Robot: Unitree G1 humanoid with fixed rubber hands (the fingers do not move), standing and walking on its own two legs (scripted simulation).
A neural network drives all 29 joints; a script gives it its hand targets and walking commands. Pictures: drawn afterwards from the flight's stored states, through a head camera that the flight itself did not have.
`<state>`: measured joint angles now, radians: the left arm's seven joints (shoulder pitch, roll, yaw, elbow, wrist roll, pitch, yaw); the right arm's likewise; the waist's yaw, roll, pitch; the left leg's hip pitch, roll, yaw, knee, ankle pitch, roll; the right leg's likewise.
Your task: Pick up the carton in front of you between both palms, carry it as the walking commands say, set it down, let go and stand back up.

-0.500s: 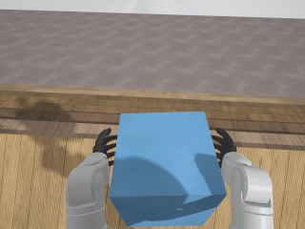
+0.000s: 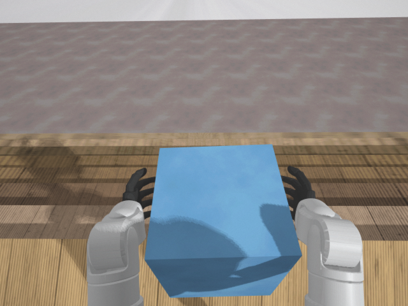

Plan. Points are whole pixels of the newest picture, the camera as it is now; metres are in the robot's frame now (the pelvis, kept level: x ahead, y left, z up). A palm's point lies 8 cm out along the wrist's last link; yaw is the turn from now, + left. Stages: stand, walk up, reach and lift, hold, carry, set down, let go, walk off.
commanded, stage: carry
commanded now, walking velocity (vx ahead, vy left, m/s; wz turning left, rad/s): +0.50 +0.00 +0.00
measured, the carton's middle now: (218, 225) +0.27 +0.00 +0.03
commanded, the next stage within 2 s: none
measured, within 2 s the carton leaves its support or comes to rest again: neither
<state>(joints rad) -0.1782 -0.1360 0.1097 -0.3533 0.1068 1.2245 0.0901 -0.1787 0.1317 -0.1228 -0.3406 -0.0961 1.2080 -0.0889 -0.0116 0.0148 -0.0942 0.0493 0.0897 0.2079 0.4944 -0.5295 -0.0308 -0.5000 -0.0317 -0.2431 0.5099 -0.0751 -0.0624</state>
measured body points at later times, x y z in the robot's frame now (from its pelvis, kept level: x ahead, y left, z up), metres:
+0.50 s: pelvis +0.31 +0.02 -0.01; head +0.33 +0.03 +0.44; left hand +0.69 +0.16 +0.12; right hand +0.69 -0.14 +0.13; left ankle +0.44 +0.08 -0.72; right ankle +0.14 -0.08 -0.69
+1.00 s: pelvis +0.63 +0.01 -0.05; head +0.65 +0.02 +0.40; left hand +1.01 +0.14 +0.09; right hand +1.00 -0.16 +0.10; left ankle +0.44 +0.08 -0.71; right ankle +0.82 -0.08 -0.75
